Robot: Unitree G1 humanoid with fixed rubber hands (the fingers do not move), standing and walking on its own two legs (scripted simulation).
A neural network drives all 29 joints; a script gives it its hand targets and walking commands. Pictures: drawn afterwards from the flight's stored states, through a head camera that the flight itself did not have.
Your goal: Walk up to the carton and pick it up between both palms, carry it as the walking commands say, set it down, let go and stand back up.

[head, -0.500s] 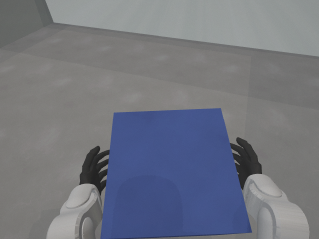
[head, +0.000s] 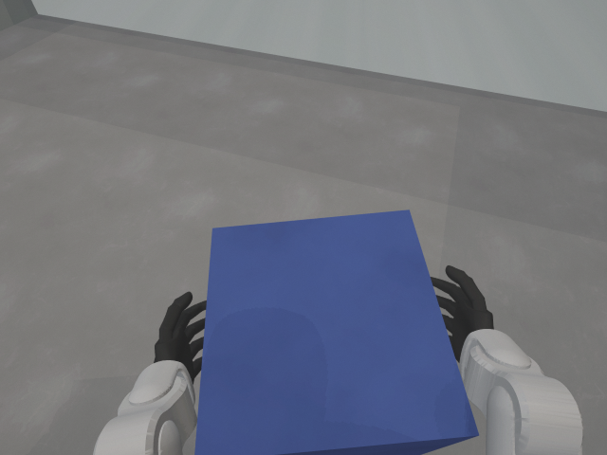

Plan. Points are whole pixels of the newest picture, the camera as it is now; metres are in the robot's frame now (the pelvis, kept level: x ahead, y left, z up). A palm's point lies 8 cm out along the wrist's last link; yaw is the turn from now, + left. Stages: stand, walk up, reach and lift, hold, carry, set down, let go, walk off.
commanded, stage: carry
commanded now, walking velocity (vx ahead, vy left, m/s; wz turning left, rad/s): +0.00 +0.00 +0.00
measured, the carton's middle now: (322, 351) +0.26 +0.01 +0.02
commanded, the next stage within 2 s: none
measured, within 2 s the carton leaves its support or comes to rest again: neither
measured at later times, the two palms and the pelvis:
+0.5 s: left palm (275, 182) +0.44 +0.08 +0.13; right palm (505, 202) +0.43 -0.24 +0.11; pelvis +0.21 -0.07 +0.03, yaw -2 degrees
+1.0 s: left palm (323, 139) +0.53 +0.01 +0.14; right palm (537, 148) +0.52 -0.31 +0.14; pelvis +0.29 -0.14 +0.02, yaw -2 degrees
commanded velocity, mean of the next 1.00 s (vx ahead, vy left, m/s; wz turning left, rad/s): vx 0.00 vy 0.00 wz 0.00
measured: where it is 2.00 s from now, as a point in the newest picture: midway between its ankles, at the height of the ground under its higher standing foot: (349, 448)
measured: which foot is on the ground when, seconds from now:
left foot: down 0.00-0.00, up 0.02-0.22, down 0.24-0.54, up 0.56-0.98, down 1.00-1.00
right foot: down 0.00-0.26, up 0.28-0.50, down 0.52-1.00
